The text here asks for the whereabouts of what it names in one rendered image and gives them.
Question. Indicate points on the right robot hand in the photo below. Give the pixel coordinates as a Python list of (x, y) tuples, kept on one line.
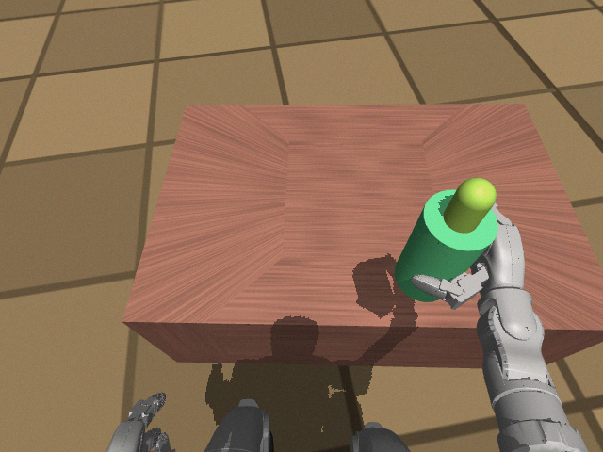
[(502, 264)]

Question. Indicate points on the left robot hand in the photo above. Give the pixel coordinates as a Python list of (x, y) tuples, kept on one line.
[(130, 435)]

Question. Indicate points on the bottle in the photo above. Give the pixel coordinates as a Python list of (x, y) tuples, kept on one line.
[(453, 230)]

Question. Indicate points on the right robot arm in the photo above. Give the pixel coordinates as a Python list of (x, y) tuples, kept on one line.
[(528, 409)]

